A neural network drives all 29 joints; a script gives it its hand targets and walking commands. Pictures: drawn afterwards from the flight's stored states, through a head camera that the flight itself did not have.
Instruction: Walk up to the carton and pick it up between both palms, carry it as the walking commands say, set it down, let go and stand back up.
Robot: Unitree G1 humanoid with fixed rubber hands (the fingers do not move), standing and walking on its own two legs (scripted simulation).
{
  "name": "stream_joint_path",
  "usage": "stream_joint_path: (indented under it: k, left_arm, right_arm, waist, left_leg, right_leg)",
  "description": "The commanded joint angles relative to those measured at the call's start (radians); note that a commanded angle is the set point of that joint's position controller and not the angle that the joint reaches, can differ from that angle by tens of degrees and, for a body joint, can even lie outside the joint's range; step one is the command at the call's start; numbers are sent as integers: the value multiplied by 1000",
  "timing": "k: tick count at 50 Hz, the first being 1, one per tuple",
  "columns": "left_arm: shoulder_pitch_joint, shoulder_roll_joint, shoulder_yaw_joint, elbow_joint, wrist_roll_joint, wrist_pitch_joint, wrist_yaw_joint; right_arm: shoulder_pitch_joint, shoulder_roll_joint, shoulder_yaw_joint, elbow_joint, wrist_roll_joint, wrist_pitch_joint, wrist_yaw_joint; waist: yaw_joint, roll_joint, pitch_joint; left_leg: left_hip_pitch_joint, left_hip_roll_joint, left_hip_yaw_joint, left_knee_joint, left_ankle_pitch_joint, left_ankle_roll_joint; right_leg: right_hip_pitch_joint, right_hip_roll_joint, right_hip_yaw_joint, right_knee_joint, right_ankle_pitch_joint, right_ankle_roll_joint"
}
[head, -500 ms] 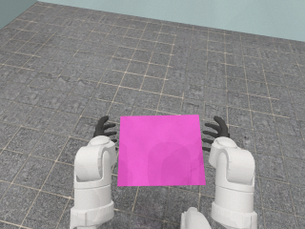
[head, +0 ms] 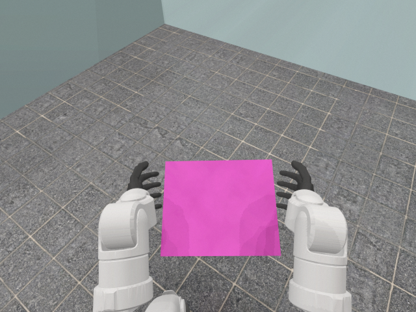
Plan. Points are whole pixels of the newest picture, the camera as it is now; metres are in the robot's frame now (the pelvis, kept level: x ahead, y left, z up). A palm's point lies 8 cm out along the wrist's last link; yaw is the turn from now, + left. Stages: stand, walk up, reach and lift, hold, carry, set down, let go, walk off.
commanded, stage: carry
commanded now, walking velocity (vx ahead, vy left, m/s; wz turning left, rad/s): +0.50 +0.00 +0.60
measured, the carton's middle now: (219, 210) +0.34 +0.00 -0.03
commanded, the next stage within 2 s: none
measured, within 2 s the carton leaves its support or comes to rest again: neither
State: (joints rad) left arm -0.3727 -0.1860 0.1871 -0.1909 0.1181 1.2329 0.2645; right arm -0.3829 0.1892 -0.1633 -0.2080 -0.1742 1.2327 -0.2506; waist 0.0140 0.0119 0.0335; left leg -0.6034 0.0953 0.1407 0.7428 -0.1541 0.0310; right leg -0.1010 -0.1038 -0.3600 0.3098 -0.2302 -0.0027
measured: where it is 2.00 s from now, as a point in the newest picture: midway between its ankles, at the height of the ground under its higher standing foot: (201, 269)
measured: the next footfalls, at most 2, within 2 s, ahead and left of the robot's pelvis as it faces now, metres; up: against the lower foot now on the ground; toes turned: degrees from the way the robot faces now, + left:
left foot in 0.16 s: +0.26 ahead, +0.11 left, +0.00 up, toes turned +13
right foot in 0.62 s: +0.52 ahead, +0.01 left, +0.00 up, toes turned +21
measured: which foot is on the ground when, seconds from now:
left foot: up 0.00-0.14, down 0.16-0.64, up 0.66-0.74, down 0.76-1.00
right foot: down 0.00-0.18, up 0.20-0.60, down 0.62-1.00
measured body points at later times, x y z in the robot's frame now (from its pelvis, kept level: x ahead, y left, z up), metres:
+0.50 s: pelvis +0.28 +0.06 +0.00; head +0.34 +0.08 +0.44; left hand +0.56 +0.27 +0.05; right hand +0.63 -0.02 +0.06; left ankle +0.22 +0.10 -0.75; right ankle +0.43 -0.07 -0.70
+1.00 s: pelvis +0.44 +0.08 -0.02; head +0.44 +0.08 +0.43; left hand +0.70 +0.30 +0.06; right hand +0.78 +0.02 +0.07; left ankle +0.34 +0.15 -0.75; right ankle +0.49 -0.01 -0.75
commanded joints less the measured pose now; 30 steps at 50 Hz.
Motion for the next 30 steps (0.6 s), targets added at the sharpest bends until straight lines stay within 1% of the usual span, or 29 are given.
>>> stream_joint_path:
  k: [1, 2, 3, 4, 5, 6, 7, 8, 9, 10, 11, 12, 13, 14, 15, 17, 19, 20, 22, 25, 27, 28, 29, 30]
  left_arm:
    - [-482, -1028, -624, -47, -441, 3, -453]
    - [-473, -1029, -626, -46, -438, 6, -453]
    - [-465, -1030, -630, -46, -436, 8, -452]
    - [-457, -1027, -635, -47, -433, 11, -451]
    - [-453, -1024, -642, -47, -429, 14, -450]
    - [-453, -1020, -650, -46, -427, 16, -450]
    - [-455, -1016, -657, -39, -424, 19, -452]
    - [-449, -1007, -657, -13, -412, 21, -456]
    - [-457, -1016, -654, 0, -402, 20, -461]
    - [-472, -1021, -655, 30, -404, 25, -458]
    - [-493, -1015, -649, 36, -392, 13, -455]
    - [-509, -1027, -648, 54, -404, 6, -456]
    - [-553, -1041, -643, 35, -423, -6, -457]
    - [-570, -1049, -639, 17, -433, -15, -453]
    - [-587, -1062, -644, -11, -450, -23, -447]
    - [-573, -1080, -650, -19, -455, -28, -434]
    - [-549, -1079, -659, -29, -449, -27, -423]
    - [-540, -1074, -665, -42, -447, -24, -420]
    - [-525, -1063, -679, -65, -449, -15, -421]
    - [-495, -1039, -703, -79, -459, -3, -430]
    - [-479, -1015, -715, -83, -464, 3, -439]
    - [-469, -1003, -717, -78, -466, 7, -444]
    - [-452, -995, -714, -64, -464, 10, -449]
    - [-447, -992, -710, -50, -460, 12, -454]
  right_arm:
    - [-440, 1050, 659, -11, 438, 8, 424]
    - [-441, 1049, 664, -13, 441, 11, 425]
    - [-441, 1048, 669, -10, 444, 14, 428]
    - [-440, 1047, 673, -5, 448, 17, 430]
    - [-435, 1046, 675, 7, 450, 20, 433]
    - [-430, 1044, 677, 20, 451, 21, 436]
    - [-417, 1046, 675, 40, 453, 20, 437]
    - [-411, 1045, 672, 57, 454, 17, 438]
    - [-439, 1037, 662, 65, 449, 16, 439]
    - [-388, 1037, 635, 149, 441, 8, 442]
    - [-449, 1060, 653, 114, 462, 1, 445]
    - [-456, 1075, 653, 123, 460, 0, 444]
    - [-472, 1092, 649, 125, 464, -7, 443]
    - [-483, 1098, 641, 107, 472, -15, 443]
    - [-515, 1099, 640, 67, 485, -24, 442]
    - [-521, 1087, 624, 32, 489, -31, 437]
    - [-497, 1062, 606, 13, 477, -26, 433]
    - [-478, 1053, 599, 9, 469, -21, 432]
    - [-445, 1039, 595, 1, 455, -14, 430]
    - [-419, 1029, 609, -22, 440, -11, 421]
    - [-406, 1025, 623, -27, 434, -11, 413]
    - [-401, 1021, 629, -24, 432, -12, 410]
    - [-396, 1015, 633, -15, 431, -12, 408]
    - [-375, 1009, 632, 10, 429, -13, 408]
  waist:
    - [7, -145, -313]
    - [10, -148, -304]
    - [11, -152, -300]
    - [11, -160, -307]
    - [9, -174, -324]
    - [5, -188, -352]
    - [-16, -165, -393]
    - [-42, -130, -437]
    - [-31, 13, -463]
    - [-28, 238, -516]
    - [-24, 130, -460]
    - [-28, 83, -452]
    - [-24, 17, -428]
    - [-19, 5, -436]
    - [-15, 0, -454]
    - [-7, 35, -472]
    - [-5, 79, -474]
    - [-5, 93, -472]
    - [-7, 101, -461]
    - [-19, 120, -459]
    - [-28, 123, -466]
    - [-29, 112, -467]
    - [-21, 89, -474]
    - [-12, 55, -494]
  left_leg:
    - [89, -21, 50, -98, 121, 16]
    - [101, -33, 65, -134, 136, 24]
    - [117, -51, 80, -169, 141, 32]
    - [144, -76, 95, -200, 135, 42]
    - [187, -108, 110, -222, 116, 53]
    - [254, -148, 137, -254, 88, 65]
    - [385, -200, 166, -331, 73, 81]
    - [605, -152, 59, -347, 25, 112]
    - [768, 68, -265, -296, 105, 156]
    - [1003, 246, -692, -399, 139, 302]
    - [992, 232, -655, -419, 272, 297]
    - [977, 202, -550, -405, 396, 267]
    - [898, 184, -456, -422, 492, 239]
    - [835, 174, -367, -433, 558, 217]
    - [791, 158, -293, -433, 615, 198]
    - [768, 141, -214, -413, 749, 180]
    - [783, 127, -162, -401, 844, 164]
    - [783, 116, -139, -401, 866, 153]
    - [772, 95, -99, -402, 888, 132]
    - [778, 75, -67, -372, 892, 101]
    - [803, 65, -66, -305, 866, 78]
    - [809, 55, -62, -251, 853, 62]
    - [779, 39, -48, -181, 837, 32]
    - [670, 25, -41, -107, 750, -9]
  right_leg:
    - [187, -225, 46, -101, 386, -56]
    - [203, -224, 29, -91, 422, -48]
    - [225, -225, 14, -68, 495, -39]
    - [250, -228, 1, -24, 614, -27]
    - [269, -230, -11, 51, 726, -12]
    - [274, -220, -29, 164, 785, 6]
    - [232, -186, -56, 341, 757, 34]
    - [38, -173, -26, 549, 590, 67]
    - [-207, -126, 35, 744, 94, 92]
    - [-567, 10, 175, 995, -325, 138]
    - [-700, -20, 301, 1084, -289, 119]
    - [-724, -56, 344, 1067, -252, 98]
    - [-685, -78, 359, 988, -207, 94]
    - [-626, -95, 360, 904, -177, 89]
    - [-569, -89, 348, 844, -150, 88]
    - [-537, -51, 314, 765, -113, 80]
    - [-547, -13, 289, 678, -46, 68]
    - [-541, 6, 278, 624, -6, 62]
    - [-506, 42, 256, 505, 64, 50]
    - [-439, 80, 230, 343, 150, 28]
    - [-399, 95, 207, 240, 183, 24]
    - [-363, 100, 192, 166, 217, 23]
    - [-276, 97, 179, 70, 306, 20]
    - [-102, 57, 197, -17, 496, 11]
